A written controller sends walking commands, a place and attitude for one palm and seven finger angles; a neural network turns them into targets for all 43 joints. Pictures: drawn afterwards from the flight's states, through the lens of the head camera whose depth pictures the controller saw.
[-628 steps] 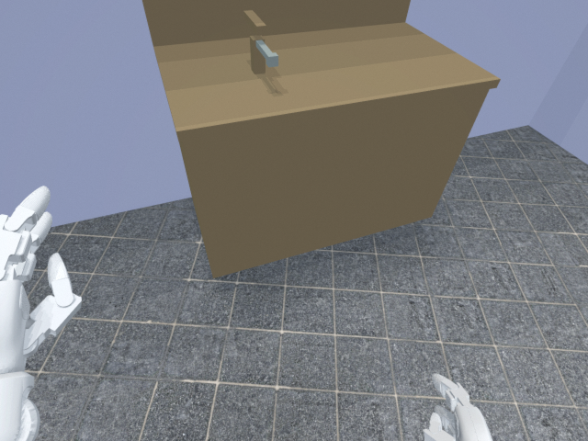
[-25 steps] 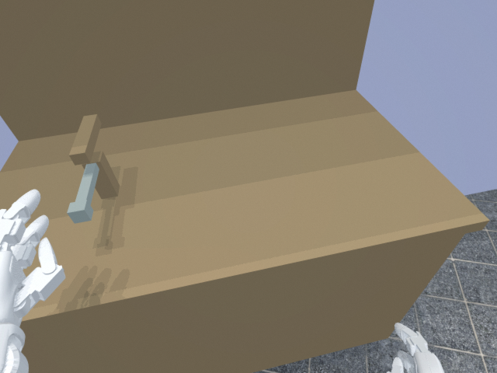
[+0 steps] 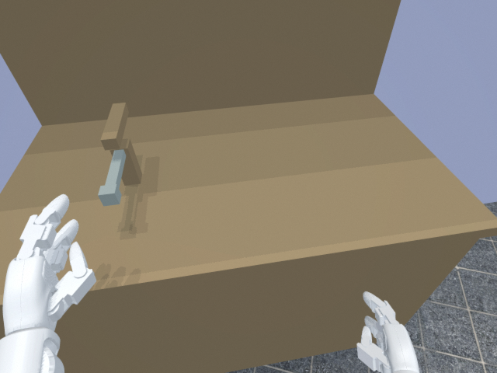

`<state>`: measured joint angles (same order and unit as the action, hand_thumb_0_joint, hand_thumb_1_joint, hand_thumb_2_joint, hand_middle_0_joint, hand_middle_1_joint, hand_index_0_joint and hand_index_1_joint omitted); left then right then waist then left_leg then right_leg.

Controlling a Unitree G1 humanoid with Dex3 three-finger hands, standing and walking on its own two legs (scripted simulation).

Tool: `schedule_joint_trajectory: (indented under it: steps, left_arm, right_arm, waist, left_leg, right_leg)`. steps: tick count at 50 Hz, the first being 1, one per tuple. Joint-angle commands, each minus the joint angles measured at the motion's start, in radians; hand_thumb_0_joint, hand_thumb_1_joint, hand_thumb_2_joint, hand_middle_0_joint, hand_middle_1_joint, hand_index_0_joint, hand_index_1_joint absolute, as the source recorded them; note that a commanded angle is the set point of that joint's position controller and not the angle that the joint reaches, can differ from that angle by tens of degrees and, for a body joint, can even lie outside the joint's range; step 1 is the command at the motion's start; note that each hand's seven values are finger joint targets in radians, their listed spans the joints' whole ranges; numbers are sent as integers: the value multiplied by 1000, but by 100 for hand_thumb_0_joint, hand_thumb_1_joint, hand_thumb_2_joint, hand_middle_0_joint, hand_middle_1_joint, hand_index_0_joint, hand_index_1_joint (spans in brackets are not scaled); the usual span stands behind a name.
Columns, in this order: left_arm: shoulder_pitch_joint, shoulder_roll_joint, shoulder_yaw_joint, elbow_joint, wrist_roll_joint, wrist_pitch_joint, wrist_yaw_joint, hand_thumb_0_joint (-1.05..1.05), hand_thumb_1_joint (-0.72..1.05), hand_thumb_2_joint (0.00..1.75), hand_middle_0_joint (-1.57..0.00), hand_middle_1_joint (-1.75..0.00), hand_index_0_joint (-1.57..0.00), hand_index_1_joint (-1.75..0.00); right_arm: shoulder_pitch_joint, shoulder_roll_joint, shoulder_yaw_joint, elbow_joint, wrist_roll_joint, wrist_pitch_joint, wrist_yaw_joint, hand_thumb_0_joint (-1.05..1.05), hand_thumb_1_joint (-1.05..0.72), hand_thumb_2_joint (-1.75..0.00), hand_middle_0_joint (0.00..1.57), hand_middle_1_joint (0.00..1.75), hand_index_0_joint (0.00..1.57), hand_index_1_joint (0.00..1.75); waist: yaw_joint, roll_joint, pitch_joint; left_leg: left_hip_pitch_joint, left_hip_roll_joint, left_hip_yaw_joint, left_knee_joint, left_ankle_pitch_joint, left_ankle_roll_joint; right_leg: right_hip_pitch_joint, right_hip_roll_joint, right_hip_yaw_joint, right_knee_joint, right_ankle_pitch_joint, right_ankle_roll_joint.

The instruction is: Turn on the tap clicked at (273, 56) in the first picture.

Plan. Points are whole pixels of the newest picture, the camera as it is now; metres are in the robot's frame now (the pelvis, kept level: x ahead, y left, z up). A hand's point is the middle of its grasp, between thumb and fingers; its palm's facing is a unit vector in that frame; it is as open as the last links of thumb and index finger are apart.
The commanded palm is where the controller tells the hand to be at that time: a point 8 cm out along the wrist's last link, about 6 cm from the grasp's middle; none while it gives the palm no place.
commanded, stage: turn the palm inward beside the body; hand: left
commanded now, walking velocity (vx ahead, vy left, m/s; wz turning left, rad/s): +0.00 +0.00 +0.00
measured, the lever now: (110, 195) +0.36 +0.31 +0.10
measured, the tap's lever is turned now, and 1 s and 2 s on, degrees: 0 0 0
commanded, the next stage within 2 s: reach beside the lever's end, fingers flat in 0.74 s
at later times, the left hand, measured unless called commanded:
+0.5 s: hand (94, 265) +0.20 +0.23 +0.14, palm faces +0.44 -0.89 -0.13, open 7.4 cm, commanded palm +0.15 +0.28 +0.15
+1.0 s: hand (98, 269) +0.20 +0.23 +0.14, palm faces +0.48 -0.87 -0.13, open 7.4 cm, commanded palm +0.15 +0.27 +0.14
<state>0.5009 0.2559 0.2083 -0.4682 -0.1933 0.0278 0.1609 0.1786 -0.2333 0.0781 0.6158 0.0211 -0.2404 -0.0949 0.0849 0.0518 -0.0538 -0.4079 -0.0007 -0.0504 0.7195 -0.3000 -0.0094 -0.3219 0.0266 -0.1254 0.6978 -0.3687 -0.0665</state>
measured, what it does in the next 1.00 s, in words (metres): stands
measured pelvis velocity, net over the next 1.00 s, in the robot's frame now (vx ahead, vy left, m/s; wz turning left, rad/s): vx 0.01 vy -0.01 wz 0.01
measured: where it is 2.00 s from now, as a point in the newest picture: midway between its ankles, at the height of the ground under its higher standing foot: outside the picture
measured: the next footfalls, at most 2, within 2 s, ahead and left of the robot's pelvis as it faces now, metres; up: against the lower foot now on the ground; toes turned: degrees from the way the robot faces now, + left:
none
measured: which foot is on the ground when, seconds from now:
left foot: down 0.00-1.00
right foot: down 0.00-1.00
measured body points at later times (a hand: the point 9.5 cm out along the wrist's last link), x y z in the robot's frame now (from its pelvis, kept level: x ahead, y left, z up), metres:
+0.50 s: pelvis +0.02 +0.01 +0.00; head -0.01 -0.01 +0.45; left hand +0.17 +0.28 +0.15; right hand +0.22 -0.20 -0.06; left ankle +0.05 +0.13 -0.72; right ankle +0.01 -0.07 -0.72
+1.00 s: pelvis +0.01 -0.01 +0.00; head -0.01 -0.04 +0.45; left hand +0.17 +0.27 +0.15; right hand +0.22 -0.22 -0.06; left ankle +0.05 +0.13 -0.72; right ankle +0.01 -0.07 -0.72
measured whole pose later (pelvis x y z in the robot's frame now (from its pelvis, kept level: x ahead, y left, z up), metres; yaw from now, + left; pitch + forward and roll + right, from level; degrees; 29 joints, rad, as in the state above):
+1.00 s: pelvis +0.01 -0.01 +0.00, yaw +0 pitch +0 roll -1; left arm 0.50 0.25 0.23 -0.45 -0.25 0.07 0.18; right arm 0.19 -0.24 0.07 0.63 0.03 -0.22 -0.10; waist 0.08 0.06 -0.07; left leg -0.39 0.01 -0.07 0.70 -0.31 -0.03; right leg -0.30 0.04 -0.14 0.67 -0.38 -0.08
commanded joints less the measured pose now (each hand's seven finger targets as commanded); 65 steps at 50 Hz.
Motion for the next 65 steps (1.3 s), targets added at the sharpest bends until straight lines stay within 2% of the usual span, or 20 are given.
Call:
schedule_joint_trajectory:
  steps: [1, 8, 12, 18, 22, 23, 25, 27, 28, 31, 40, 44, 47, 48, 52, 53, 56, 57, 62, 65]
  left_arm:
    - [-76, 140, 87, -260, 8, -83, 24, 0, 90, 90, -20, -30, -20, -30]
    - [-38, 102, 66, -284, -10, -45, 28, 0, 90, 90, -20, -30, -20, -30]
    - [-58, 133, 96, -286, -13, -35, 34, 0, 90, 90, -20, -30, -20, -30]
    - [-51, 97, 74, -289, -35, -9, 23, 0, 90, 90, -20, -30, -20, -30]
    - [-19, 125, 101, -277, -32, 11, 18, 0, 90, 90, -20, -30, -20, -30]
    - [-28, 97, 76, -285, -34, 13, 15, 0, 90, 90, -20, -30, -20, -30]
    - [-26, 109, 91, -281, -41, 13, 15, 0, 90, 90, -20, -30, -20, -30]
    - [-24, 129, 112, -281, -32, 6, 26, 0, 90, 90, -20, -30, -20, -30]
    - [-28, 102, 93, -292, -33, 1, 26, 0, 90, 90, -20, -30, -20, -30]
    - [-36, 105, 95, -283, -40, -13, 26, 0, 90, 90, -20, -30, -20, -30]
    - [-39, 107, 79, -266, -38, -13, 13, 0, 90, 90, -20, -30, -20, -30]
    - [-59, 126, 112, -226, -44, -15, 22, 0, 90, 90, -20, -30, -20, -30]
    - [-88, 161, 155, -189, -48, -24, 29, 0, 90, 90, -20, -30, -20, -30]
    - [-98, 133, 137, -185, -52, -30, 27, 0, 90, 90, -20, -30, -20, -30]
    - [-150, 165, 157, -142, -57, -51, 18, 0, 90, 90, -20, -30, -20, -30]
    - [-179, 144, 133, -132, -59, -56, 14, 0, 90, 90, -20, -30, -20, -30]
    - [-206, 180, 168, -90, -69, -64, 0, 0, 90, 90, -20, -30, -20, -30]
    - [-192, 201, 194, -71, -67, -63, -1, 0, 90, 90, -20, -30, -20, -30]
    - [-235, 209, 207, -39, -71, -67, -9, 0, 90, 90, -20, -30, -20, -30]
    - [-260, 200, 201, -11, -74, -73, -9, 0, 90, 90, -20, -29, -20, -29]
  right_arm:
    - [-161, -105, -44, -170, 4, -66, -6, 0, -90, -90, 20, 30, 20, 30]
    - [-160, -108, -42, -177, 8, -61, -9, 0, -90, -90, 20, 30, 20, 30]
    - [-159, -111, -42, -169, 7, -66, -14, 0, -90, -90, 20, 30, 20, 30]
    - [-146, -110, -42, -168, 8, -71, -15, 0, -90, -90, 20, 30, 20, 30]
    - [-139, -115, -46, -164, 7, -65, -15, 0, -90, -90, 20, 30, 20, 30]
    - [-132, -112, -46, -170, 8, -60, -14, 0, -90, -90, 20, 30, 20, 30]
    - [-127, -115, -46, -173, 5, -59, -13, 0, -90, -90, 20, 30, 20, 30]
    - [-127, -112, -48, -165, 8, -54, -11, 0, -90, -90, 20, 30, 20, 30]
    - [-122, -111, -49, -171, 6, -53, -9, 0, -90, -90, 20, 30, 20, 30]
    - [-116, -116, -53, -171, 3, -52, -6, 0, -90, -90, 20, 30, 20, 30]
    - [-126, -113, -50, -175, 10, -48, -12, 0, -90, -90, 20, 30, 20, 30]
    - [-133, -111, -52, -169, 11, -45, -18, 0, -90, -90, 20, 30, 20, 30]
    - [-138, -113, -56, -151, 12, -42, -23, 0, -90, -90, 20, 30, 20, 30]
    - [-137, -110, -57, -155, 12, -41, -22, 0, -90, -90, 20, 30, 20, 30]
    - [-142, -112, -56, -136, 17, -50, -24, 0, -90, -90, 20, 30, 20, 30]
    - [-146, -110, -54, -137, 16, -53, -25, 0, -90, -90, 20, 30, 20, 30]
    - [-148, -118, -61, -127, 14, -57, -29, 0, -90, -90, 20, 30, 20, 30]
    - [-146, -116, -62, -120, 17, -57, -30, 0, -90, -90, 20, 30, 20, 30]
    - [-151, -116, -64, -116, 23, -60, -32, 0, -90, -90, 20, 30, 20, 30]
    - [-144, -121, -65, -117, 19, -63, -31, 0, -90, -90, 20, 30, 20, 30]
  waist:
    - [-11, 37, -36]
    - [-13, 2, -38]
    - [-11, -3, -28]
    - [-11, 13, -64]
    - [-1, -11, -77]
    - [-7, -4, -80]
    - [-6, -32, -79]
    - [-2, -8, -76]
    - [-5, 2, -96]
    - [-9, -20, -104]
    - [-10, -16, -65]
    - [-11, -38, -32]
    - [-12, -41, -43]
    - [-14, -39, -53]
    - [-20, -8, -40]
    - [-30, -15, -38]
    - [-27, -32, -60]
    - [-21, -47, -56]
    - [-18, 8, -57]
    - [-24, -20, -65]
  left_leg:
    - [67, -6, -24, -126, -106, 40]
    - [68, -1, -40, -132, -67, 39]
    - [74, 1, -48, -133, -45, 38]
    - [97, -1, -41, -123, 31, 36]
    - [106, 1, -36, -116, 107, 36]
    - [109, 0, -30, -112, 118, 36]
    - [101, 1, -31, -107, 135, 37]
    - [110, 1, -29, -105, 160, 34]
    - [119, -2, -25, -101, 174, 33]
    - [116, 0, -20, -89, 195, 36]
    - [96, -6, -16, -94, 135, 42]
    - [82, -6, -16, -92, 93, 43]
    - [84, -10, -14, -86, 85, 43]
    - [85, -11, -10, -86, 84, 42]
    - [72, -12, -13, -79, 53, 40]
    - [69, -13, -15, -78, 41, 41]
    - [53, -11, -17, -67, 42, 40]
    - [50, -11, -17, -68, 45, 40]
    - [57, -12, -15, -82, 44, 37]
    - [51, -13, -14, -83, 47, 38]
  right_leg:
    - [-96, -44, 71, -183, -66, 46]
    - [-86, -36, 51, -162, -6, 42]
    - [-85, -35, 49, -160, 10, 42]
    - [-58, -40, 50, -161, 79, 40]
    - [-32, -39, 53, -160, 148, 39]
    - [-35, -40, 51, -160, 162, 40]
    - [-26, -41, 51, -159, 186, 42]
    - [-23, -39, 53, -156, 208, 40]
    - [-19, -40, 53, -151, 230, 39]
    - [-13, -43, 57, -150, 265, 44]
    - [-17, -49, 76, -182, 215, 47]
    - [-33, -50, 92, -208, 162, 51]
    - [-32, -52, 106, -220, 147, 54]
    - [-31, -54, 105, -217, 148, 55]
    - [-41, -59, 130, -237, 93, 55]
    - [-51, -62, 135, -238, 78, 57]
    - [-34, -73, 161, -245, 77, 61]
    - [-27, -71, 162, -247, 80, 60]
    - [-28, -68, 153, -240, 79, 55]
    - [-29, -66, 148, -233, 91, 58]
